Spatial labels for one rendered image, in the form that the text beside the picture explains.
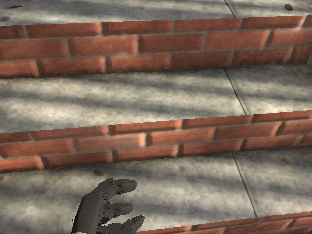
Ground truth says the robot left hand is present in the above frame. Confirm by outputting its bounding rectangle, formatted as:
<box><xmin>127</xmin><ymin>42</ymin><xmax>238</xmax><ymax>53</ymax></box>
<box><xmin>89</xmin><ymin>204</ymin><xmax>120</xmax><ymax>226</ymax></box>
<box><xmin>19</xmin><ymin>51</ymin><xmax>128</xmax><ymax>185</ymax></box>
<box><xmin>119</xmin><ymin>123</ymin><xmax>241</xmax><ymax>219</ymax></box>
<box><xmin>71</xmin><ymin>177</ymin><xmax>145</xmax><ymax>234</ymax></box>

